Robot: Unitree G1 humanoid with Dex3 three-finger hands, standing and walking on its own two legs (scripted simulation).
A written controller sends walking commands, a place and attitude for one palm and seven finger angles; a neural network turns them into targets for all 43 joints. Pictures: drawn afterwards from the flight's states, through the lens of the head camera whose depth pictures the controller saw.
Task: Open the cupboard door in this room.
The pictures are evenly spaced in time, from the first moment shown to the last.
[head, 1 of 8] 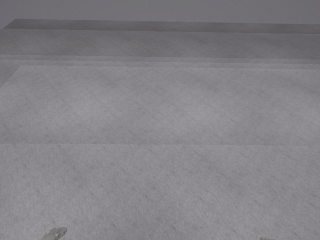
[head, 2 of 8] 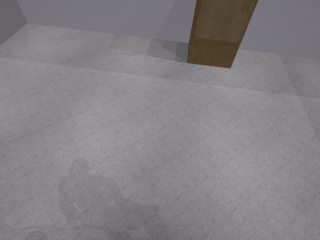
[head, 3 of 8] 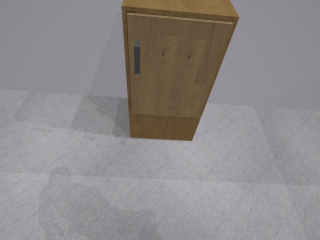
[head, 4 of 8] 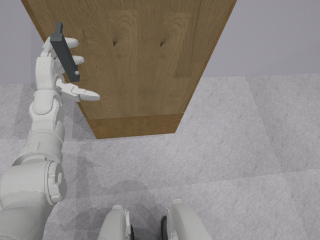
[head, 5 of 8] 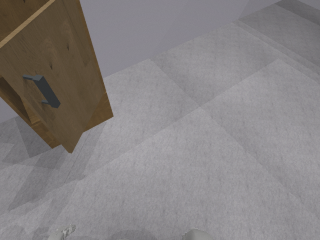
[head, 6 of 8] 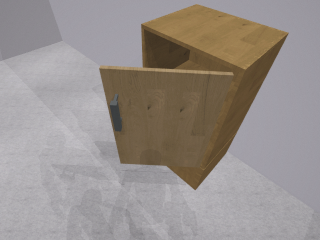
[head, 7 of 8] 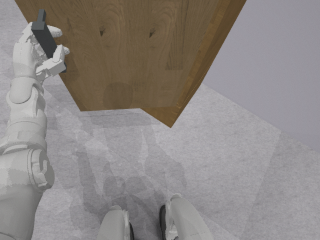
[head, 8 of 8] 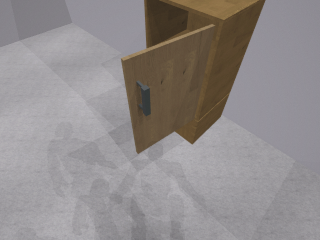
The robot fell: no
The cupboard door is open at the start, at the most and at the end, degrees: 0 83 81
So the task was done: yes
